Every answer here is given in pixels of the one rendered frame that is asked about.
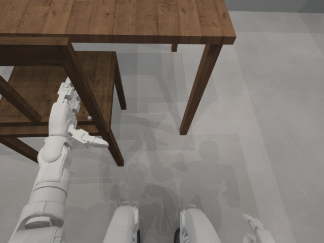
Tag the right robot hand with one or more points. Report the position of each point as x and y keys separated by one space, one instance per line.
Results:
x=262 y=235

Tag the right robot thigh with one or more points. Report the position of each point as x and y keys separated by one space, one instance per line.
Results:
x=195 y=224

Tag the chair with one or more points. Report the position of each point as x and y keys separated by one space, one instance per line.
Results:
x=41 y=64

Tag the right robot shin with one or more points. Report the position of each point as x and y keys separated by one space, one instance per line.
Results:
x=185 y=239

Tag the left robot forearm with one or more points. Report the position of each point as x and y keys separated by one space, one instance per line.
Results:
x=47 y=200

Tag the left robot hand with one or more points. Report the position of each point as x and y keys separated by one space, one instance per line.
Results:
x=63 y=113

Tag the left robot upper arm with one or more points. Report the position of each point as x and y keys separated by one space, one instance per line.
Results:
x=52 y=234

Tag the table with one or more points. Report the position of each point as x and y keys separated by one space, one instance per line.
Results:
x=204 y=22

